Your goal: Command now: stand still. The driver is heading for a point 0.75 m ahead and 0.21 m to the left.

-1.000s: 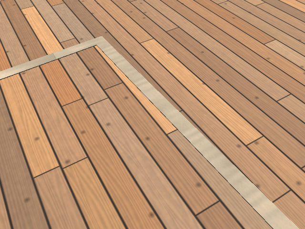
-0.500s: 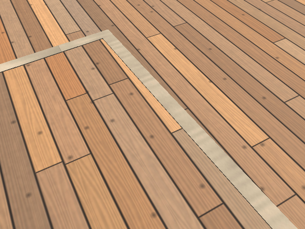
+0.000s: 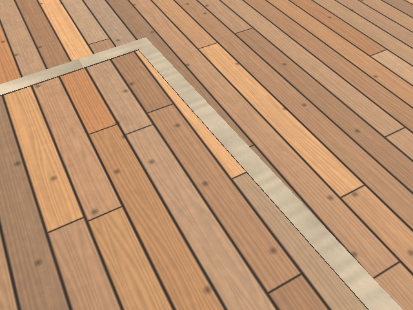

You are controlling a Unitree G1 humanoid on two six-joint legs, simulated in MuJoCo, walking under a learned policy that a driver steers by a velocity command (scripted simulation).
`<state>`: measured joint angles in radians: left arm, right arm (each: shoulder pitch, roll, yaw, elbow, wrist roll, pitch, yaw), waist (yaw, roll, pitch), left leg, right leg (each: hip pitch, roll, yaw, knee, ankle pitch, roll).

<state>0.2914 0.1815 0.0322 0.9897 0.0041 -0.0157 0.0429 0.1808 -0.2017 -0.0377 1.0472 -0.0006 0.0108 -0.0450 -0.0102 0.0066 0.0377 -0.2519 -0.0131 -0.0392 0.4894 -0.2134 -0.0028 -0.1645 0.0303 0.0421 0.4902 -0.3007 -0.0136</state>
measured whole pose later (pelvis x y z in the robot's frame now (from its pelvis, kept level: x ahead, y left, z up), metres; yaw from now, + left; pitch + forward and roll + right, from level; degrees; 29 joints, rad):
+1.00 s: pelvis +0.43 +0.02 -0.04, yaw +4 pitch +3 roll -2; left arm -0.01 0.23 0.03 0.72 -0.02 -0.12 -0.04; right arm 0.51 -0.21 -0.01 1.02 0.02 -0.09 -0.01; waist -0.04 0.02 0.05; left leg -0.03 0.05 -0.10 1.02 -0.44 0.06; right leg -0.59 0.00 -0.09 0.68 -0.14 -0.05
